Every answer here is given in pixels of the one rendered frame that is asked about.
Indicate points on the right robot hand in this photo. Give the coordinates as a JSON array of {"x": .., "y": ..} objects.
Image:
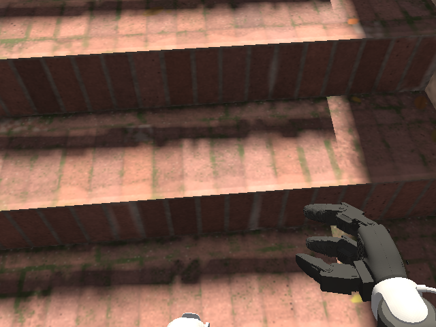
[{"x": 365, "y": 263}]

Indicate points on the robot left shin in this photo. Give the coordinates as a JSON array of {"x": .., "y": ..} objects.
[{"x": 191, "y": 315}]

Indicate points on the robot right forearm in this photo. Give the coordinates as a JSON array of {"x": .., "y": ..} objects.
[{"x": 395, "y": 302}]

